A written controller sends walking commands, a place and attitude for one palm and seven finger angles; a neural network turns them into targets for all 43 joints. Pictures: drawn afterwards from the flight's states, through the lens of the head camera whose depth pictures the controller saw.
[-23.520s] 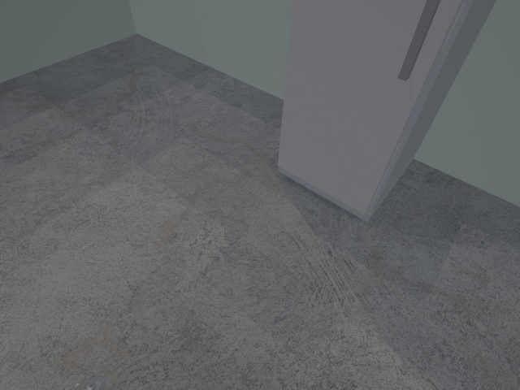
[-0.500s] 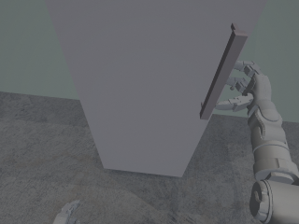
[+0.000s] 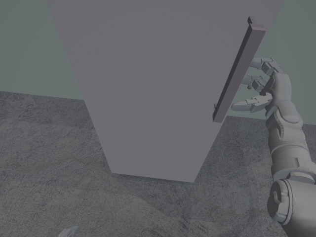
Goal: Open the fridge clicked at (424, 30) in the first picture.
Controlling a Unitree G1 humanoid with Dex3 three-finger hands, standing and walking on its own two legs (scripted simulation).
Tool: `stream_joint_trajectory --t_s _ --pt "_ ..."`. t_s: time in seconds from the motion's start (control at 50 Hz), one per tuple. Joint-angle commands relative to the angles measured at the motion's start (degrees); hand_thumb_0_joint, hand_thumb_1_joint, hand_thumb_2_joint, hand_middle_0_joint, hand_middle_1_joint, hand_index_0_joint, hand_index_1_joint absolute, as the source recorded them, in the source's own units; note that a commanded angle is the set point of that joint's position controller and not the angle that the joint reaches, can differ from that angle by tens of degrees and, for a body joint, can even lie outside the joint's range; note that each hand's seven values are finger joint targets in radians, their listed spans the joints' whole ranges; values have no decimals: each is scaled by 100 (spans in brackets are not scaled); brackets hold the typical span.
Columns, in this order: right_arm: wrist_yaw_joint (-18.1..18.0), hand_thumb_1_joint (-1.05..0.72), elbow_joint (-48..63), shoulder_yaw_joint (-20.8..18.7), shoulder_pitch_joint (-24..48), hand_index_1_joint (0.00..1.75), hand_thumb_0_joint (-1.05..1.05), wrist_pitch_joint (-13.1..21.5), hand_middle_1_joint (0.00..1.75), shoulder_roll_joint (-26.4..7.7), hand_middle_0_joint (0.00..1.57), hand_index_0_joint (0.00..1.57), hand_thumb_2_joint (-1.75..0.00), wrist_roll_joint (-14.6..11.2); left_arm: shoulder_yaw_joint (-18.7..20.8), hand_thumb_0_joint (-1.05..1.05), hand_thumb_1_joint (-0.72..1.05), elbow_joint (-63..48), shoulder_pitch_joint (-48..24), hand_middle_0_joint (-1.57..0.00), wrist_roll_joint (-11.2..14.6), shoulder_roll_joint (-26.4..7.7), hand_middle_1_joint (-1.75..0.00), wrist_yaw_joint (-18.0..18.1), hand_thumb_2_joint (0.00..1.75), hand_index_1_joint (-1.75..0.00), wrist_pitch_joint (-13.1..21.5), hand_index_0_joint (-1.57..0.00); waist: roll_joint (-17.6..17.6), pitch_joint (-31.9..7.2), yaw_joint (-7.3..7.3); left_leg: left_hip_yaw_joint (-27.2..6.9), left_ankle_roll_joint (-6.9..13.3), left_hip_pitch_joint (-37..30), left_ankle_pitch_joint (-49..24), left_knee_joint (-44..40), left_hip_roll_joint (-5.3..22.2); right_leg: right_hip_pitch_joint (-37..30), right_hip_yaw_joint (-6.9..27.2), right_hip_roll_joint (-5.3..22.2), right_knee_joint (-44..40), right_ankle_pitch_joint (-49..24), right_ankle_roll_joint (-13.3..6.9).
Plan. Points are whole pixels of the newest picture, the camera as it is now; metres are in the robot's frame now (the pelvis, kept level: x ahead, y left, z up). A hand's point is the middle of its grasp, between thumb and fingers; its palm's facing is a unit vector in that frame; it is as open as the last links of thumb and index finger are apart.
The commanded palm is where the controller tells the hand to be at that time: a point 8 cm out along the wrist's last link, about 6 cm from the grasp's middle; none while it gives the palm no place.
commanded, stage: slide the fingers in behind the handle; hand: right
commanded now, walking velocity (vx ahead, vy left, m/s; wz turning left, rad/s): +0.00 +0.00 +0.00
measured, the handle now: (231, 77) +0.49 -0.14 +0.16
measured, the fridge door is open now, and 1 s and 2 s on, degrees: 0 0 0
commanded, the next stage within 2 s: grip the handle and tug to test in 1.60 s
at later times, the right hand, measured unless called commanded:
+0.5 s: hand (241, 89) +0.44 -0.15 +0.16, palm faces +0.00 +1.00 -0.01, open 14.0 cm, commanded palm +0.42 -0.19 +0.16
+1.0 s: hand (227, 87) +0.44 -0.11 +0.17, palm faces +0.00 +1.00 -0.01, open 14.0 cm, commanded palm +0.41 -0.16 +0.16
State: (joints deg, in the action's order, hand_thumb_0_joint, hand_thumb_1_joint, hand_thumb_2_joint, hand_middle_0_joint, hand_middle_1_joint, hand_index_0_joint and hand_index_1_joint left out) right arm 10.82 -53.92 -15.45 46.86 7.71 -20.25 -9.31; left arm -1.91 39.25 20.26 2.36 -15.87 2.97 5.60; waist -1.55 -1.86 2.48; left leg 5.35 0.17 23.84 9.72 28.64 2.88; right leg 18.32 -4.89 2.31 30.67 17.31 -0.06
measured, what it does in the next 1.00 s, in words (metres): stands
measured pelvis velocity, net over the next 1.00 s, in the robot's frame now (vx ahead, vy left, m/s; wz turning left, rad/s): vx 0.01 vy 0.01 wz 0.00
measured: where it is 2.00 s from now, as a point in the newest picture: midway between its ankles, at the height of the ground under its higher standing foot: outside the picture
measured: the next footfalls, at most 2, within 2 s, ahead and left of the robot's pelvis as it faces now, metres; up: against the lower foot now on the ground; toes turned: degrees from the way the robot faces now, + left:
none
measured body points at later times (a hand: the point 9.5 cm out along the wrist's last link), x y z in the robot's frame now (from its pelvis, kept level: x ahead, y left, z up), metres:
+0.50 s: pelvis +0.01 +0.00 +0.00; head +0.03 +0.01 +0.45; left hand +0.14 +0.25 -0.10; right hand +0.44 -0.20 +0.17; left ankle +0.05 +0.12 -0.73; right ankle -0.02 -0.12 -0.73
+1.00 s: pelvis +0.01 +0.01 +0.01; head +0.03 +0.02 +0.45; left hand +0.13 +0.25 -0.11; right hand +0.43 -0.17 +0.17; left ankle +0.05 +0.12 -0.73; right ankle -0.02 -0.12 -0.73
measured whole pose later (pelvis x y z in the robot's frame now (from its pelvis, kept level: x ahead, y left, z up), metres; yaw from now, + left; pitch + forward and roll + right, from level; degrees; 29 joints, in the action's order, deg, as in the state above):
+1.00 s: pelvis +0.01 +0.01 +0.01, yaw +0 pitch +2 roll +0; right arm 2.9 -36.2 -8.9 38.4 -0.2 -10.4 -8.2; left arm -1.5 38.4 16.1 2.3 -14.3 3.1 3.4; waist -2.5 -1.6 0.2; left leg 5.3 0.4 18.4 10.2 26.3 2.3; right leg 12.0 -5.0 2.5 26.6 16.8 0.5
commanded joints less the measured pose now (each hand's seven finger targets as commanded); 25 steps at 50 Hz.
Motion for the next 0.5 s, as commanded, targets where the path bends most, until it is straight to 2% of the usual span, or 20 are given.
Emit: stream_joint_trajectory --t_s 0.0,0.02,0.06,0.08,0.14,0.16,0.18,0.2,0.26,0.28,0.32,0.36,0.4,0.44,0.46,0.48 --pt "-3 50 1625 -117 2773 120 0 362 120 -1118 30 30 -30 -86 268 0 90 -723 -85 -20 39 -776 -30 28 90 -30 246 -20 76 -1898 17 -368 139 -1499 -920 -164 -228 -109 355 -144 -562 -947 -145" --pt "-28 50 1728 -67 2754 120 0 346 120 -1048 30 30 -30 -66 270 0 90 -735 -117 -20 37 -749 -30 21 90 -30 252 -20 -130 -1913 10 -363 151 -1450 -916 -173 -231 -197 347 -146 -569 -972 -132" --pt "-67 50 1821 3 2564 120 0 284 120 -898 30 30 -30 -106 275 0 90 -763 -139 -20 37 -750 -30 15 90 -30 254 -20 79 -1857 -2 -312 159 -1472 -974 -170 -240 -247 372 -114 -572 -1102 -125" --pt "-106 50 1859 -220 2426 120 0 249 120 -1062 30 30 -30 -146 278 0 90 -766 -145 -20 38 -757 -30 18 90 -30 252 -20 211 -1908 -66 -323 147 -1553 -1022 -171 -246 -216 367 -110 -586 -1117 -129" --pt "-180 50 2067 -186 2154 120 0 109 120 -939 30 30 -30 -135 261 0 90 -826 -274 -20 35 -719 -30 12 90 -30 240 -20 250 -1827 -120 -332 134 -1642 -1025 -199 -237 -166 318 -117 -643 -1069 -125" --pt "-223 50 2084 -246 2116 120 0 92 120 -1047 30 30 -30 -99 265 0 90 -810 -263 -20 27 -736 -30 17 90 -30 215 -20 357 -1760 -124 -337 132 -1712 -1038 -227 -218 -133 311 -99 -644 -1092 -135" --pt "-249 50 2177 -291 2032 120 0 60 120 -1058 30 30 -30 -82 257 0 90 -838 -320 -20 28 -709 -30 13 90 -30 208 -20 192 -1761 -165 -356 140 -1727 -1097 -218 -216 -150 298 -112 -663 -1132 -134" --pt "-275 50 2299 -310 2052 120 0 32 120 -1096 30 30 -30 -64 255 0 90 -856 -347 -20 31 -708 -30 19 90 -30 193 -20 241 -1801 -162 -369 130 -1756 -1107 -228 -216 -162 287 -121 -662 -1130 -138" --pt "-281 50 2630 -63 2132 120 0 -13 120 -858 30 30 -30 -51 268 0 90 -882 -420 -20 41 -671 -30 39 90 -30 176 -20 191 -1831 -96 -349 136 -1779 -1319 -235 -210 -358 262 -99 -639 -1359 -139" --pt "-282 50 2741 -49 2139 120 0 -27 120 -801 30 30 -30 -70 262 0 90 -905 -451 -20 40 -645 -30 40 90 -30 186 -20 -14 -1939 -143 -358 148 -1785 -1355 -220 -216 -439 270 -116 -644 -1406 -126" --pt "-277 50 2716 216 2243 120 0 -109 120 -486 30 30 -30 -102 242 0 90 -869 -501 -20 56 -615 -30 57 90 -30 195 -20 86 -1754 -41 -322 139 -1653 -1304 -265 -225 -484 289 -120 -653 -1345 -118" --pt "-313 50 2529 185 2150 120 0 -200 120 -517 30 30 -30 -105 247 0 90 -840 -487 -20 58 -658 -30 86 90 -30 179 -20 338 -1677 -37 -294 130 -1621 -1146 -293 -226 -466 323 -102 -668 -1250 -126" --pt "-353 50 2555 319 2270 120 0 -289 120 -333 30 30 -30 -96 226 0 90 -824 -548 -20 62 -615 -30 91 90 -30 170 -20 66 -1640 -31 -294 134 -1511 -1134 -295 -211 -519 324 -134 -666 -1245 -110" --pt "-419 50 2516 394 2413 120 0 -335 120 -258 30 30 -30 -61 211 0 90 -801 -549 -20 50 -607 -30 96 90 -30 164 -20 87 -1607 -2 -274 144 -1463 -1122 -287 -210 -524 361 -145 -665 -1274 -100" --pt "-460 50 2551 397 2450 120 0 -318 120 -279 30 30 -30 -41 228 0 90 -800 -535 -20 40 -624 -30 92 90 -30 156 -20 283 -1714 0 -270 134 -1539 -1160 -276 -210 -558 367 -128 -642 -1334 -111" --pt "-498 50 2527 352 2377 120 0 -323 120 -260 30 30 -30 -45 224 0 90 -805 -554 -20 33 -601 -30 88 90 -30 155 -20 238 -1792 -48 -277 139 -1582 -1225 -251 -205 -561 372 -144 -640 -1384 -109"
